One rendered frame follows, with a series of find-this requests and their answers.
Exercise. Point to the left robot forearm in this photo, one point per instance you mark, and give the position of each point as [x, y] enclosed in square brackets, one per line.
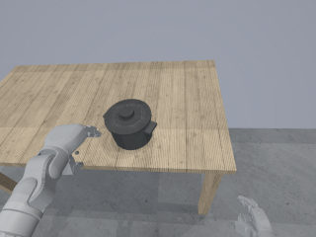
[24, 209]

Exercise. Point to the knob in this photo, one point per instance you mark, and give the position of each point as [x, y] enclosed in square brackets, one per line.
[126, 112]

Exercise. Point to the lid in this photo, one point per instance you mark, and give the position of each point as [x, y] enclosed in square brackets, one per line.
[127, 126]

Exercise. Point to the left robot hand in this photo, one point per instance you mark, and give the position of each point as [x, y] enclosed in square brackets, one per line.
[69, 137]

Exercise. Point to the pot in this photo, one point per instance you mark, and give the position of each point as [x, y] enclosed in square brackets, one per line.
[135, 141]

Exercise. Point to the right robot hand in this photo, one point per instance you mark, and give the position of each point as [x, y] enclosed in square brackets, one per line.
[249, 226]

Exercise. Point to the table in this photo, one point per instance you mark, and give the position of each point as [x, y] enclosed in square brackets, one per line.
[191, 135]

